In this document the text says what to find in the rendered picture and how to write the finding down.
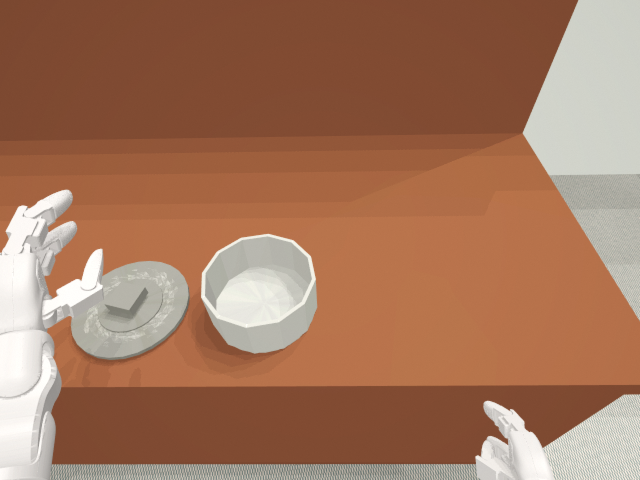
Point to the left robot hand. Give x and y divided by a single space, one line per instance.
29 256

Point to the lid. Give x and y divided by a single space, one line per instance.
112 335

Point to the left robot forearm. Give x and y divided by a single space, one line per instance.
30 383

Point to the pot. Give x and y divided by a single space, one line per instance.
260 292

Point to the right robot hand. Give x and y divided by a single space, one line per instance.
522 459

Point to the knob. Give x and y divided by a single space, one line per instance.
126 298

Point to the table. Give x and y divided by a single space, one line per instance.
385 137

